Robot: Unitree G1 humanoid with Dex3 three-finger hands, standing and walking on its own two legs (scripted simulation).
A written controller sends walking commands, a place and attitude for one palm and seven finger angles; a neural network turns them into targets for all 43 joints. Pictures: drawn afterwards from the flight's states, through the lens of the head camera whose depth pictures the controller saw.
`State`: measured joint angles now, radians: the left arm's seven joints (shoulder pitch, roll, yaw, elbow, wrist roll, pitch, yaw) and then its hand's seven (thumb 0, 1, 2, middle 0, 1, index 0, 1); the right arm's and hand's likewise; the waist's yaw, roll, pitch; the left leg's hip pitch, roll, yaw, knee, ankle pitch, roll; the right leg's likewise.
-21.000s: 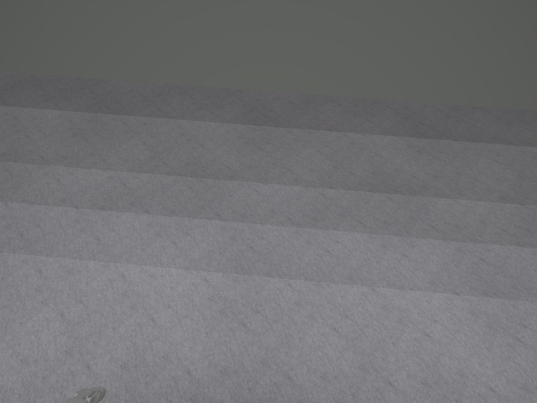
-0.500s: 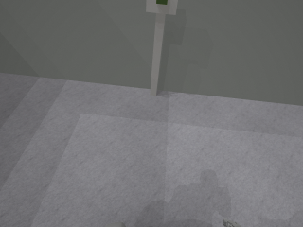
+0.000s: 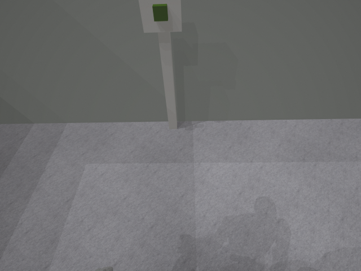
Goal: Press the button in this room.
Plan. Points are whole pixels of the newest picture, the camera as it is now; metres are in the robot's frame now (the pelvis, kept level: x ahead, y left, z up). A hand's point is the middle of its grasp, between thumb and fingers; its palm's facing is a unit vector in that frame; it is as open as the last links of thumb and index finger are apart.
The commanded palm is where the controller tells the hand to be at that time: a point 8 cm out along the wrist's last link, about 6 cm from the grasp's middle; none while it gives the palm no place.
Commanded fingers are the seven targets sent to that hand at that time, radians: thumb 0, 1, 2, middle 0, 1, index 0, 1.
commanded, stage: stand and wait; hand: left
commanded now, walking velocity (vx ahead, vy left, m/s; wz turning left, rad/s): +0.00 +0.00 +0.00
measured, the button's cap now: (160, 12) +1.15 +0.11 +0.08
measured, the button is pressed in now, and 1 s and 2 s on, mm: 0 0 0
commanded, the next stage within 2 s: look at it before walking up in 0.84 s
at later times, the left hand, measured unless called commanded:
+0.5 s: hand out of the picture -0.02 +0.18 -0.17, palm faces +0.04 -0.98 -0.18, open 7.4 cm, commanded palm none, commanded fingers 0.00 0.90 0.90 -0.20 -0.30 -0.20 -0.30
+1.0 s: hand out of the picture +0.02 +0.18 -0.17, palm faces +0.01 -0.99 -0.17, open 7.4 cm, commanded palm none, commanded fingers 0.00 0.90 0.90 -0.20 -0.30 -0.20 -0.30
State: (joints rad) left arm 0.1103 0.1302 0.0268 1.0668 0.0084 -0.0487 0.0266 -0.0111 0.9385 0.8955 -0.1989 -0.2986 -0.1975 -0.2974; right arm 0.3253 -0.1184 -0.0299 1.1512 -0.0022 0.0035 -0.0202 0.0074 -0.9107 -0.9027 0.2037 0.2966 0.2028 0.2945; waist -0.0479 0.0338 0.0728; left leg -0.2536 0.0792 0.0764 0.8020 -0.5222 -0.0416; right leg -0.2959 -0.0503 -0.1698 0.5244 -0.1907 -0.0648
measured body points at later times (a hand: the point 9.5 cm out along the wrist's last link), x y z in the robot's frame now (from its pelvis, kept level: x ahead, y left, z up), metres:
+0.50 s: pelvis +0.02 +0.02 +0.01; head +0.02 +0.01 +0.46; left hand -0.02 +0.24 -0.15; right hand +0.01 -0.19 -0.15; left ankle +0.00 +0.14 -0.73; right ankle +0.06 -0.08 -0.73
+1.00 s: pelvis +0.04 +0.02 +0.01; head +0.04 +0.02 +0.46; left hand +0.03 +0.23 -0.15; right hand +0.00 -0.17 -0.16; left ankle +0.00 +0.14 -0.73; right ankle +0.06 -0.08 -0.73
